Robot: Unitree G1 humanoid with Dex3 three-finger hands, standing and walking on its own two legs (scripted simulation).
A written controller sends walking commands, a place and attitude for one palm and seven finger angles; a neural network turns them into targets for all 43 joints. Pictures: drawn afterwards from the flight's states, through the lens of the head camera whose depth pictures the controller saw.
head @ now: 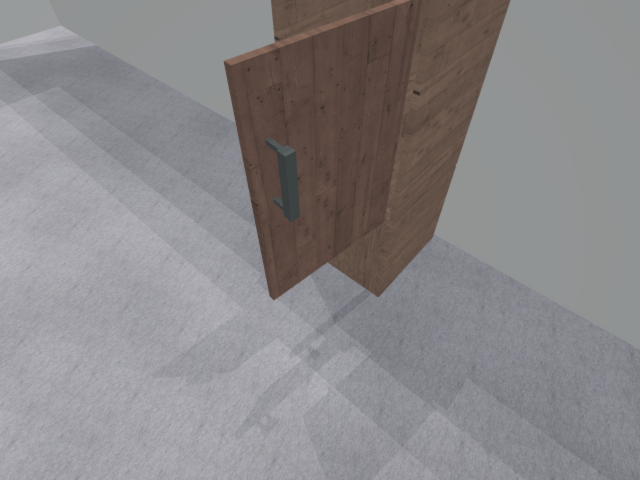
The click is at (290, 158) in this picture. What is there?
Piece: cupboard door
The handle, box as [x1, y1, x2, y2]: [265, 137, 299, 221]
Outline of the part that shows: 269,137 265,139 266,144 277,153 282,194 281,200 277,196 273,200 283,210 284,215 291,221 299,216 295,151 287,145 283,147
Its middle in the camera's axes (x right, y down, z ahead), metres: -0.07 -0.10 +0.68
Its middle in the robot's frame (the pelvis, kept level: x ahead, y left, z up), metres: +0.58 +0.10 +0.03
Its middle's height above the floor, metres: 0.81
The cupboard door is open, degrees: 83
